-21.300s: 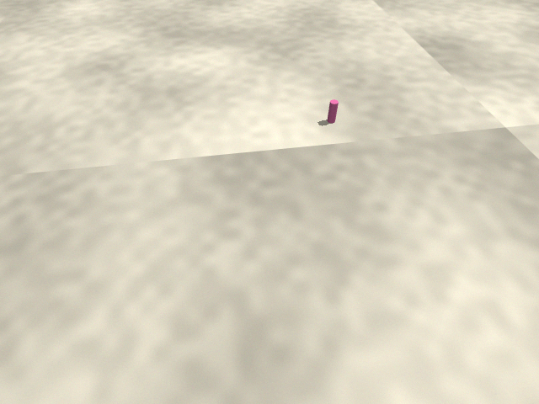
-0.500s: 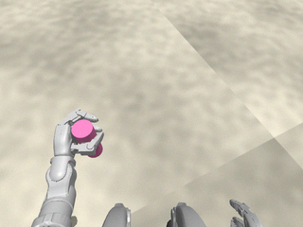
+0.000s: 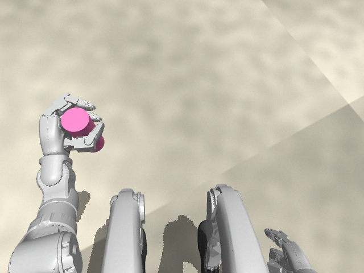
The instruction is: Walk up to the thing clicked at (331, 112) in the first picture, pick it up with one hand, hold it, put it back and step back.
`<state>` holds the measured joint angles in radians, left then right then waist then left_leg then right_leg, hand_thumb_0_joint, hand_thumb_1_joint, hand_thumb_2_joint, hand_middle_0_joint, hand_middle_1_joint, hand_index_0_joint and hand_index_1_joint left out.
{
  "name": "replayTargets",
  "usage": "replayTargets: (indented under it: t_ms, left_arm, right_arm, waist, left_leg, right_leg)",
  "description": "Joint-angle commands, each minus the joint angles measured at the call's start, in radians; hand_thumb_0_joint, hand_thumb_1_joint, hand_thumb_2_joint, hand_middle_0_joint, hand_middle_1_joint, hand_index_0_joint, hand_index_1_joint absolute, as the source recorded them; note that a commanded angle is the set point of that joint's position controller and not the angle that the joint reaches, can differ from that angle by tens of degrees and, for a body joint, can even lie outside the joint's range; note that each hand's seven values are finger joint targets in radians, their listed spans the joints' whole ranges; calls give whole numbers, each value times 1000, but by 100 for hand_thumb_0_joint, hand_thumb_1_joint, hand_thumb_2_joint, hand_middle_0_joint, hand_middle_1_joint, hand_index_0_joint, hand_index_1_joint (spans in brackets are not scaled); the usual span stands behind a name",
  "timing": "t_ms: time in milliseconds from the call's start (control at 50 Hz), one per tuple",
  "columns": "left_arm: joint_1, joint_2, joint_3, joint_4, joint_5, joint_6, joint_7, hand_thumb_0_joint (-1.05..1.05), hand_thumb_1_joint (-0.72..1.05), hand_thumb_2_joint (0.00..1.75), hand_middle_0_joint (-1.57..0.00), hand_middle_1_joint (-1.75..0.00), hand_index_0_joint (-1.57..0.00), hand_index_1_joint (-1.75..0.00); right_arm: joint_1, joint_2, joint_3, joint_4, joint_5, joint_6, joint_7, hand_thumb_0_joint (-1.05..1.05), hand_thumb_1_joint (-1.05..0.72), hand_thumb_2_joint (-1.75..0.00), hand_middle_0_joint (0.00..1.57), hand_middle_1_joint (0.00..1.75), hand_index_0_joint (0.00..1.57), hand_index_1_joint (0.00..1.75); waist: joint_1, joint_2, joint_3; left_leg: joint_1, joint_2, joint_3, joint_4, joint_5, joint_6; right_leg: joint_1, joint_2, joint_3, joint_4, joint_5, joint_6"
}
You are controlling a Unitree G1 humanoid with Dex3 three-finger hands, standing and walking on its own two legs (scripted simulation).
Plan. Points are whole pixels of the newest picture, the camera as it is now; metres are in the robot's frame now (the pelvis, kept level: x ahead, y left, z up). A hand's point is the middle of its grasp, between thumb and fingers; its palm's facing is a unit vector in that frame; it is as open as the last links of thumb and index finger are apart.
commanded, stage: crouch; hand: left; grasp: from the side
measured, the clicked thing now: (85, 132) +0.43 +0.21 -0.07
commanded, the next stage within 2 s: lower in 0.98 s
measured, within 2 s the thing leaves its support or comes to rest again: neither
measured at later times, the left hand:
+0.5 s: hand (102, 136) +0.46 +0.21 -0.19, palm faces +0.11 -0.99 -0.02, open 7.1 cm
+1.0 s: hand (106, 142) +0.47 +0.21 -0.26, palm faces +0.09 -1.00 -0.03, open 7.1 cm
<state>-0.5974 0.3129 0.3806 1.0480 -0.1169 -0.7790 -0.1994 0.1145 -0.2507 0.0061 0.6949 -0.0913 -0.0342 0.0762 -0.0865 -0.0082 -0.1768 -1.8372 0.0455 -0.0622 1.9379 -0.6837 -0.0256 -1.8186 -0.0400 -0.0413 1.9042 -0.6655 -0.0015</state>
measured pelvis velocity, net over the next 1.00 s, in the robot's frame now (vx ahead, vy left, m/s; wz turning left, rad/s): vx -0.03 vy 0.01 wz -0.12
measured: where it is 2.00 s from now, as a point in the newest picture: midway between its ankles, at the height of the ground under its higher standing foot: (173, 265)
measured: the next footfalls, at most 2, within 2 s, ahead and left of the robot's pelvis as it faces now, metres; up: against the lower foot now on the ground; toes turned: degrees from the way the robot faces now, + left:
none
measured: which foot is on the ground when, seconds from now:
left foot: down 0.00-1.00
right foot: down 0.00-1.00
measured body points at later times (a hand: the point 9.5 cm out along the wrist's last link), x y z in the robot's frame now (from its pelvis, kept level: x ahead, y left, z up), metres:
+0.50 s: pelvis -0.03 +0.01 -0.14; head +0.19 +0.06 +0.25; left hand +0.45 +0.26 -0.18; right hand +0.04 -0.27 -0.25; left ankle +0.07 +0.13 -0.44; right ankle +0.08 -0.12 -0.44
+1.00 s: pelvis -0.03 +0.01 -0.17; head +0.21 +0.09 +0.20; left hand +0.46 +0.27 -0.25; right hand +0.05 -0.27 -0.26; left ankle +0.07 +0.13 -0.44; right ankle +0.08 -0.12 -0.44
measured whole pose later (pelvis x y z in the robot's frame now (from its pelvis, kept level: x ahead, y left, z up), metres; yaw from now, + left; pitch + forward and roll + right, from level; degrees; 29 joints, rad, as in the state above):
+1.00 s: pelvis -0.03 +0.01 -0.17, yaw -7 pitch +25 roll -10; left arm -0.75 0.60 0.50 1.20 -0.05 -0.82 -0.16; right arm 0.03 -0.33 0.20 0.67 -0.21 0.03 0.13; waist -0.22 -0.09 0.10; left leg -2.28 0.02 -0.21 2.53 -0.69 -0.02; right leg -2.20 -0.02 -0.12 2.39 -0.63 0.03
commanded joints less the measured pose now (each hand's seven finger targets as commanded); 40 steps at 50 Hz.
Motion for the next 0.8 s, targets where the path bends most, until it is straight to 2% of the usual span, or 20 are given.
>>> replayTargets:
  t_ms: [0,20,40,80,120,140,180,220,240,280,320,380,400,420,440,500,620,700,740,780]
  left_arm:
    - [-333,222,66,-131,0,-86,1,0,44,131,-128,-139,-128,-140]
    - [-368,200,49,-139,-2,-91,-3,0,43,131,-129,-140,-129,-140]
    - [-381,208,54,-130,0,-94,-3,0,43,131,-129,-140,-129,-141]
    - [-419,241,59,-113,16,-95,-3,0,39,129,-128,-138,-128,-139]
    - [-417,285,89,-91,28,-94,2,0,39,128,-126,-137,-126,-138]
    - [-464,310,97,-121,31,-99,7,0,39,128,-127,-137,-127,-138]
    - [-469,283,90,-88,27,-94,7,0,38,129,-126,-137,-126,-138]
    - [-519,295,83,-80,34,-92,11,0,41,130,-127,-138,-127,-139]
    - [-481,288,86,-32,39,-87,12,0,42,130,-128,-138,-128,-139]
    - [-505,365,120,-54,49,-89,15,0,40,128,-126,-135,-126,-136]
    - [-505,344,115,-45,49,-85,18,0,39,128,-126,-136,-126,-137]
    - [-494,381,135,-26,54,-76,16,0,43,128,-125,-136,-125,-136]
    - [-498,373,127,-22,56,-76,16,0,43,128,-126,-136,-127,-137]
    - [-500,393,151,-46,54,-77,21,0,43,129,-127,-137,-127,-138]
    - [-521,389,134,-51,53,-77,20,0,42,129,-127,-137,-127,-137]
    - [-482,404,148,-23,57,-74,25,0,45,130,-126,-137,-127,-138]
    - [-482,434,148,-44,57,-89,23,0,53,131,-128,-139,-129,-139]
    - [-470,463,165,-49,52,-97,26,0,52,132,-128,-140,-129,-140]
    - [-450,437,143,-30,51,-96,25,0,50,132,-130,-141,-131,-141]
    - [-460,458,151,-47,40,-104,26,0,50,132,-129,-140,-130,-140]
  right_arm:
    - [124,-197,-56,-48,-9,-14,0,0,-90,-91,20,30,20,30]
    - [121,-196,-52,-50,-11,-14,1,0,-90,-91,20,30,20,30]
    - [121,-203,-51,-43,-13,-14,3,0,-90,-91,20,30,20,30]
    - [126,-208,-48,-36,-18,-12,4,0,-90,-91,20,30,20,30]
    - [127,-215,-45,-29,-22,-8,6,0,-90,-91,20,30,20,30]
    - [125,-217,-42,-30,-23,-5,8,0,-90,-91,20,30,20,30]
    - [126,-221,-36,-27,-26,-3,10,0,-90,-91,20,30,20,30]
    - [129,-231,-28,-18,-28,-2,11,0,-90,-91,20,30,20,30]
    - [126,-236,-23,-14,-31,1,14,0,-90,-91,20,30,20,30]
    - [132,-251,-15,-14,-38,10,13,0,-90,-91,20,30,20,30]
    - [129,-250,-6,-20,-43,16,16,0,-90,-91,20,30,20,30]
    - [123,-269,9,-20,-49,24,18,0,-89,-91,20,30,20,30]
    - [129,-270,15,-12,-53,29,19,0,-90,-91,20,30,20,30]
    - [122,-279,17,-30,-56,29,20,0,-90,-91,20,30,20,30]
    - [118,-281,23,-35,-57,32,23,0,-90,-91,20,30,20,30]
    - [106,-289,37,-33,-65,37,27,0,-89,-90,20,30,20,30]
    - [95,-312,61,-43,-80,47,34,0,-89,-90,20,30,20,30]
    - [97,-328,77,-38,-93,51,39,0,-89,-91,20,30,20,30]
    - [83,-335,83,-41,-97,50,40,0,-90,-91,20,30,20,30]
    - [74,-341,91,-42,-103,55,40,0,-89,-90,20,30,20,30]
  waist:
    - [-27,89,-613]
    - [-42,107,-598]
    - [-38,120,-600]
    - [-50,132,-604]
    - [-44,120,-611]
    - [-43,146,-616]
    - [-60,151,-607]
    - [-81,157,-574]
    - [-80,159,-551]
    - [-76,170,-575]
    - [-82,157,-585]
    - [-86,194,-534]
    - [-98,201,-518]
    - [-96,192,-537]
    - [-108,201,-533]
    - [-111,185,-466]
    - [-131,212,-468]
    - [-141,227,-469]
    - [-150,220,-437]
    - [-154,234,-437]
  left_leg:
    - [284,-38,28,-123,194,36]
    - [276,-39,24,-115,167,34]
    - [274,-38,25,-103,151,31]
    - [237,-38,35,-65,125,33]
    - [193,-40,42,-25,123,35]
    - [186,-40,43,-18,107,34]
    - [168,-41,37,7,75,35]
    - [140,-39,30,28,49,35]
    - [130,-39,21,32,43,32]
    - [111,-38,25,71,61,34]
    - [83,-41,25,100,78,35]
    - [67,-37,14,120,80,31]
    - [59,-36,8,130,82,31]
    - [52,-36,4,145,101,31]
    - [32,-35,3,156,94,32]
    - [-28,-34,0,179,50,36]
    - [-38,-29,-20,222,65,32]
    - [-38,-26,-29,251,89,30]
    - [-37,-24,-35,261,95,27]
    - [-45,-24,-36,278,94,29]
  right_leg:
    - [274,39,13,-134,183,-30]
    - [227,40,-3,-110,166,-34]
    - [195,41,-12,-87,154,-36]
    - [179,40,-14,-60,140,-33]
    - [165,40,-16,-26,141,-30]
    - [147,41,-20,-9,127,-32]
    - [109,42,-39,24,107,-31]
    - [70,41,-53,51,92,-29]
    - [36,41,-63,70,86,-31]
    - [51,43,-65,96,103,-29]
    - [58,43,-68,116,118,-26]
    - [9,45,-82,152,123,-29]
    - [-2,45,-87,162,127,-28]
    - [9,48,-90,171,146,-27]
    - [13,48,-90,179,144,-27]
    - [-11,53,-100,189,112,-22]
    - [-12,59,-118,227,135,-21]
    - [9,63,-127,247,166,-18]
    - [-20,66,-134,255,171,-20]
    - [-9,68,-134,255,176,-17]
